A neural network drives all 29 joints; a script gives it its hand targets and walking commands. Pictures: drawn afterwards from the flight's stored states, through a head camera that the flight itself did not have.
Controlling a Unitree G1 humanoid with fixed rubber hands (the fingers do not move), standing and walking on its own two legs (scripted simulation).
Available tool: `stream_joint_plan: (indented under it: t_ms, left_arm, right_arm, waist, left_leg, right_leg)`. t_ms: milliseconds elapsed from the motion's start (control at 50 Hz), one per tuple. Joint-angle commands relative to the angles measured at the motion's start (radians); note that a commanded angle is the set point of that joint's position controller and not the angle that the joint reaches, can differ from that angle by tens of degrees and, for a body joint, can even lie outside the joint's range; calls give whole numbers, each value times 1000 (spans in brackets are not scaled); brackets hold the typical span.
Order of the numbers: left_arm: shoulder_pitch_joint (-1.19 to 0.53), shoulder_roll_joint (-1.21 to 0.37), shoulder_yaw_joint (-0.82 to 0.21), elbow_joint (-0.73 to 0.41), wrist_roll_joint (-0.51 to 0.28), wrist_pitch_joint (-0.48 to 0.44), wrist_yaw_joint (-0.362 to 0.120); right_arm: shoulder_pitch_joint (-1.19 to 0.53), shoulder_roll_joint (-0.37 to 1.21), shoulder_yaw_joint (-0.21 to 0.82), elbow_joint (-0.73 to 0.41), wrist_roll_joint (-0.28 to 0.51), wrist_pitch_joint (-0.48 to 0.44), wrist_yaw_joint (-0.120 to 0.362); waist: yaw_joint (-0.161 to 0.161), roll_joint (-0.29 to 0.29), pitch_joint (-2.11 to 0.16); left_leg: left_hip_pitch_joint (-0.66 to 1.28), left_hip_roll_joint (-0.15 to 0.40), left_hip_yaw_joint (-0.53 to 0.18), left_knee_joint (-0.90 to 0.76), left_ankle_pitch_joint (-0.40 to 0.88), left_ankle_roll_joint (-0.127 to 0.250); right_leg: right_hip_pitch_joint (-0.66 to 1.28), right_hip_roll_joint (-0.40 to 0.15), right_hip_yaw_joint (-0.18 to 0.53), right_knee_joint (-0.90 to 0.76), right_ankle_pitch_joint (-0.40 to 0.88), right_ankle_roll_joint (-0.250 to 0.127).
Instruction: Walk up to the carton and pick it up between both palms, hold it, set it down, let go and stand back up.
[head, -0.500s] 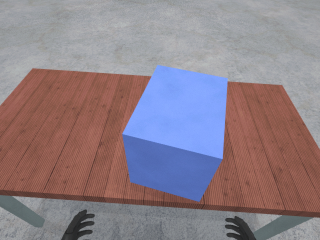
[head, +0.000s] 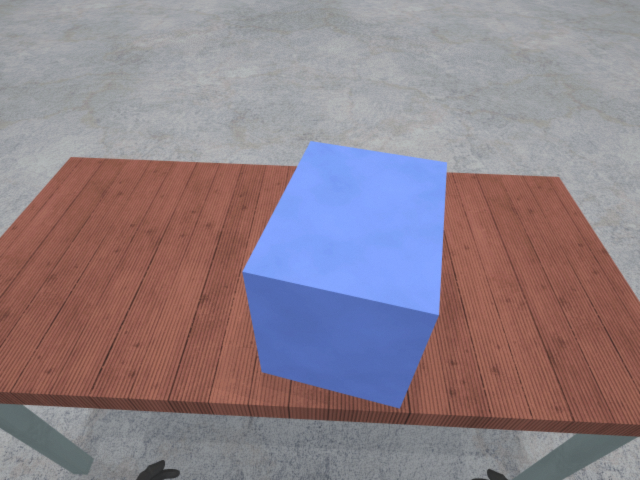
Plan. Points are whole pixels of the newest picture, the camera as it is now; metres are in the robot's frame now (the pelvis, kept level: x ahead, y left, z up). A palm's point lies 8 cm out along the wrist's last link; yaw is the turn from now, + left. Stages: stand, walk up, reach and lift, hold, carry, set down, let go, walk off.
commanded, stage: stand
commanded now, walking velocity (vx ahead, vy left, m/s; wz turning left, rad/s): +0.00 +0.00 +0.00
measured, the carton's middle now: (353, 268) +0.45 -0.04 -0.01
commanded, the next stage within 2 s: none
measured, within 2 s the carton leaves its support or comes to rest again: neither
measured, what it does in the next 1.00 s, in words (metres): stands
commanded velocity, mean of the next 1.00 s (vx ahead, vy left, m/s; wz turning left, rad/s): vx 0.00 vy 0.00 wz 0.00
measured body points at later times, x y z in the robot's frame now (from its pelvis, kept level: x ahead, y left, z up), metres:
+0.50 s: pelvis -0.04 +0.01 +0.00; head -0.05 +0.01 +0.45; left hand -0.02 +0.26 -0.14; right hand -0.02 -0.24 -0.14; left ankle -0.04 +0.12 -0.74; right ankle +0.02 -0.12 -0.74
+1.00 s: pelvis -0.04 +0.01 +0.00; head -0.05 +0.01 +0.45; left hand -0.07 +0.25 -0.15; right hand -0.05 -0.23 -0.15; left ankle -0.04 +0.12 -0.74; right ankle +0.02 -0.12 -0.74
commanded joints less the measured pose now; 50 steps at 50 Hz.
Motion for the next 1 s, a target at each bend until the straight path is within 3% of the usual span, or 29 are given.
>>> stream_joint_plan:
  t_ms: [0, 360, 560, 780, 980]
  left_arm:
    - [18, 150, 47, -53, 3, -59, 1]
    - [151, 181, 17, 138, -3, -45, 14]
    - [203, 149, 11, 222, 0, -34, 18]
    - [215, 132, 10, 284, -3, -28, 25]
    - [215, 117, 10, 322, -8, -23, 30]
  right_arm:
    - [42, -149, -38, -83, 3, 0, -4]
    - [168, -180, -4, 29, 8, 16, -7]
    - [199, -182, 1, 73, 14, 23, -14]
    - [235, -156, 0, 113, 13, 30, -20]
    - [252, -129, 3, 142, 12, 30, -27]
  waist:
    - [-6, -29, -43]
    - [5, -8, 81]
    - [11, 1, 114]
    - [0, -38, 112]
    - [4, -39, 98]
  left_leg:
    - [-64, 68, -79, -70, 208, 22]
    - [-177, 58, -116, -171, -46, 25]
    - [-259, 61, -136, -217, -185, 29]
    - [-236, 50, -124, -183, -151, 30]
    - [-202, 50, -118, -158, -69, 24]
  right_leg:
    - [43, -102, 101, -49, 324, -26]
    - [1, -94, 114, -91, 14, -7]
    - [-20, -82, 112, -92, -94, 10]
    - [-76, -91, 130, -111, -136, 10]
    - [-72, -103, 132, -118, -91, 5]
